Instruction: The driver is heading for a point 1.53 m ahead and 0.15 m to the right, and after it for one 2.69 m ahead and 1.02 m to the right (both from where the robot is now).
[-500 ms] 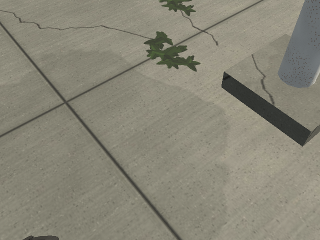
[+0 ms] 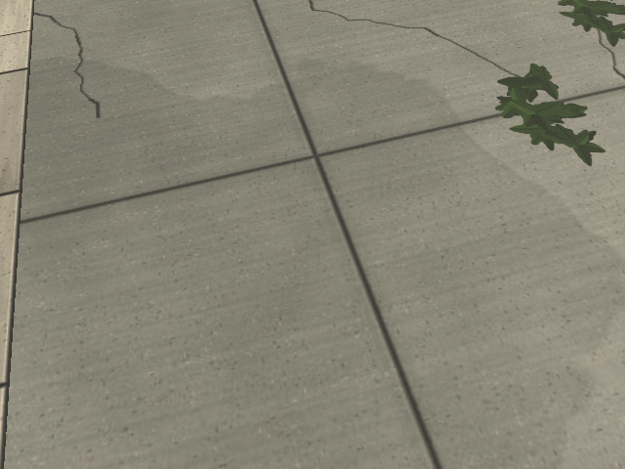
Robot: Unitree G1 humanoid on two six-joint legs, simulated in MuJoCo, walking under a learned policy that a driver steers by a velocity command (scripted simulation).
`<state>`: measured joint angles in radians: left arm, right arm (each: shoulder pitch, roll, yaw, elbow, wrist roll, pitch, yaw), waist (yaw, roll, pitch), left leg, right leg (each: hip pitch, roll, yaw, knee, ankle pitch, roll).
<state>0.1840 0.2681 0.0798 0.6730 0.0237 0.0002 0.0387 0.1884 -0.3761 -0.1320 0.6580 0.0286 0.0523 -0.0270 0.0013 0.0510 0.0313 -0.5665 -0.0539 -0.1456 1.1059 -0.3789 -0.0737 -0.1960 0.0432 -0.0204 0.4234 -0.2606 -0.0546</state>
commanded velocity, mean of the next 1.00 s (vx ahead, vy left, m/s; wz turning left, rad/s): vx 0.71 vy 0.00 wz -0.29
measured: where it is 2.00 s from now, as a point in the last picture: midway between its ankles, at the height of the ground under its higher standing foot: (409, 149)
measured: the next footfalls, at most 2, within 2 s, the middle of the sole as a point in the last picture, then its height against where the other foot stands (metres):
left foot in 0.40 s outside the picture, level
right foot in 0.88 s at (337, 432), level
